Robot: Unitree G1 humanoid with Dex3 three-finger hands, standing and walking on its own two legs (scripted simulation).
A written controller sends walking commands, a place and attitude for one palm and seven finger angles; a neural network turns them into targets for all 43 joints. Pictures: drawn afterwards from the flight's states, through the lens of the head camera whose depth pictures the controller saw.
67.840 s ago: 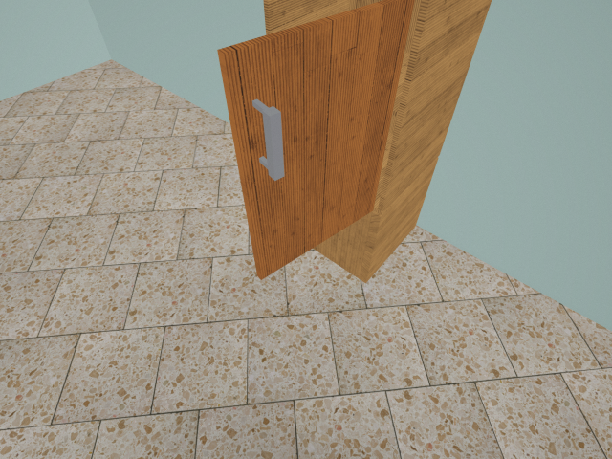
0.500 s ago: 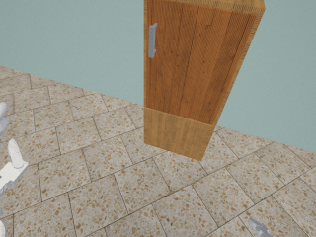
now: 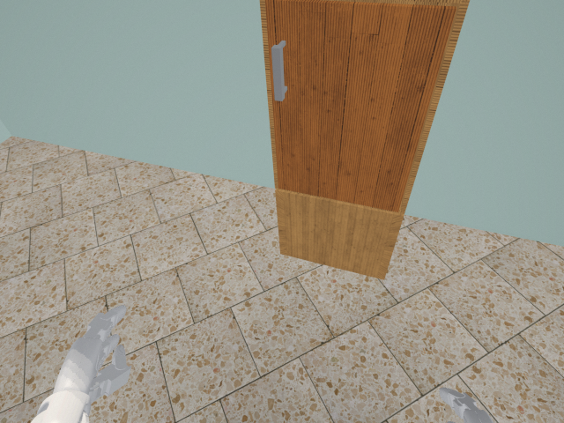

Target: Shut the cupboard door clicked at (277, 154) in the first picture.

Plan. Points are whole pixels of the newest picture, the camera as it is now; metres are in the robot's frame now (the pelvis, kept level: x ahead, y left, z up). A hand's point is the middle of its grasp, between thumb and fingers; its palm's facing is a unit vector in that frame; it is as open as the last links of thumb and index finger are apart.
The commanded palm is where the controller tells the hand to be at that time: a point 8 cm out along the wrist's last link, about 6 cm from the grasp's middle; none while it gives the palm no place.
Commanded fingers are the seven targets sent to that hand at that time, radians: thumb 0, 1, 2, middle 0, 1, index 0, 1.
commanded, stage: let the arm hang, fingers relaxed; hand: left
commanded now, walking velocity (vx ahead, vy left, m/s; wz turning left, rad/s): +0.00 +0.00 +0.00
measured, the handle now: (281, 70) +0.91 +0.05 +0.10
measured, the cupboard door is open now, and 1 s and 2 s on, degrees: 0 0 0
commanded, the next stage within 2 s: look to check the result in 0.96 s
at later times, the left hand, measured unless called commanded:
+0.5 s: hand out of the picture -0.09 +0.20 -0.16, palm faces +0.02 -0.97 -0.22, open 7.3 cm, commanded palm none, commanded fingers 0.00 0.90 0.90 -0.20 -0.30 -0.20 -0.30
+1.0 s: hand out of the picture -0.01 +0.17 -0.16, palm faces +0.00 -0.99 -0.17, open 7.4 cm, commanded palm none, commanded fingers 0.00 0.90 0.90 -0.20 -0.30 -0.20 -0.30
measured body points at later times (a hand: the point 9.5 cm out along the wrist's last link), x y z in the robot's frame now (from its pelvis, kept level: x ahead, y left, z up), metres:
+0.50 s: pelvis -0.02 +0.01 +0.01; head -0.02 +0.01 +0.46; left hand -0.09 +0.25 -0.14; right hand -0.06 -0.20 -0.15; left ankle +0.04 +0.12 -0.73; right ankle +0.00 -0.11 -0.73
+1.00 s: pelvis -0.01 +0.01 +0.01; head -0.02 +0.01 +0.46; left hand -0.01 +0.22 -0.15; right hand -0.04 -0.21 -0.15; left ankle +0.04 +0.12 -0.73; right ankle +0.00 -0.11 -0.73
